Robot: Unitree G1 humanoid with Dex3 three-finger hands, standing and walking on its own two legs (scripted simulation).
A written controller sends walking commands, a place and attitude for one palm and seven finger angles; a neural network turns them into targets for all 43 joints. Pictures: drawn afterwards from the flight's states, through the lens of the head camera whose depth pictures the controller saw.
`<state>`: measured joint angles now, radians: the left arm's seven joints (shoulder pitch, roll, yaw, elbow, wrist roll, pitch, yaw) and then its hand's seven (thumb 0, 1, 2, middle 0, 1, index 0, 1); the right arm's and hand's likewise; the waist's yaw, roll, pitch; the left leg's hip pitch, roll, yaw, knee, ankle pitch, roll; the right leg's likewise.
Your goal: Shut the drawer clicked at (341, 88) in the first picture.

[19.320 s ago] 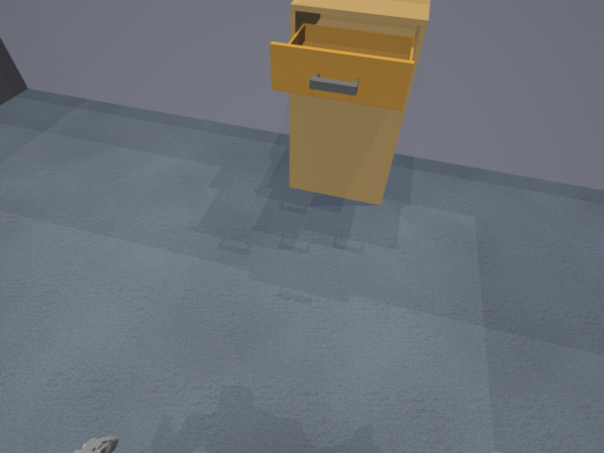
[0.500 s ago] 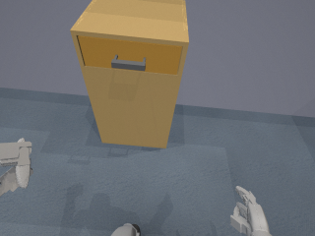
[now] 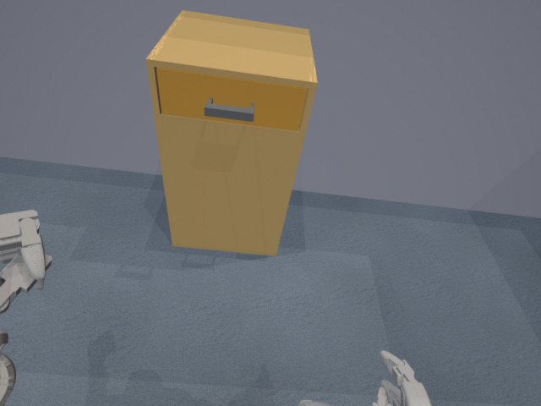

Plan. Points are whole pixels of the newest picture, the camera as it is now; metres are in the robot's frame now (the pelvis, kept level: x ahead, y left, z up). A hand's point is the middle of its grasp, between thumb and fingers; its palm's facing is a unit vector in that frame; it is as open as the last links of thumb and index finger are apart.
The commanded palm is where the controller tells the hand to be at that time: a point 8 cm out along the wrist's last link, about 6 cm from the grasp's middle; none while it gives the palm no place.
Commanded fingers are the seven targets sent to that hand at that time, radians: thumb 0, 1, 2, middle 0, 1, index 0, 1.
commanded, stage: stop stepping back and stand still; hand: left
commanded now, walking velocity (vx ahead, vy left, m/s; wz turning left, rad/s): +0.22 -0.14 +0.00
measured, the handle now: (230, 108) +0.88 +0.14 -0.02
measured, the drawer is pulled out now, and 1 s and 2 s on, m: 0.00 0.00 0.00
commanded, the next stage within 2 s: let the arm hang, fingers relaxed in 0.52 s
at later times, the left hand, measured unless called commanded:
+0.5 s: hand (79, 287) +0.19 +0.22 +0.16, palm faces +0.33 -0.85 -0.40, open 3.3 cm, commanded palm +0.13 +0.27 +0.18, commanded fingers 0.00 0.90 0.90 -1.40 -1.60 -1.40 -1.60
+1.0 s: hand out of the picture +0.04 +0.20 -0.17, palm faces +0.01 -0.97 -0.23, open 3.5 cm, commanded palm none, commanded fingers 0.00 0.90 0.90 -0.60 -0.73 -0.60 -0.73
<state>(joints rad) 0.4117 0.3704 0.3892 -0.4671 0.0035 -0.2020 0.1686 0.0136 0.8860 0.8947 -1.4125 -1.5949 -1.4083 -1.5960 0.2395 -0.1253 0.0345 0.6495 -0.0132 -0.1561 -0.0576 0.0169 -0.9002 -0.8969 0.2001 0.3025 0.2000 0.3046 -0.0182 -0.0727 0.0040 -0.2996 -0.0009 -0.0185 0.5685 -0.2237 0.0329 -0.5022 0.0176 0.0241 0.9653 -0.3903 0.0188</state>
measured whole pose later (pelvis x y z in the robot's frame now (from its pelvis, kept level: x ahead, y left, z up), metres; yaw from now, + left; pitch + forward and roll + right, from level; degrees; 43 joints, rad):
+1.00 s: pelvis +0.00 +0.00 +0.00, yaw -1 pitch +0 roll +0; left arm 0.31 0.23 0.04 0.86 0.02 0.03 0.04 0.02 0.90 0.89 -0.94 -1.20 -0.95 -1.13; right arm 0.24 -0.17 0.00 0.92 -0.03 0.02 -0.01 0.01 -0.90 -0.90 0.20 0.30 0.20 0.30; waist 0.00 -0.05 0.06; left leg -0.28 0.00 0.03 0.56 -0.28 0.02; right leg -0.19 -0.01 -0.07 0.54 -0.35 -0.02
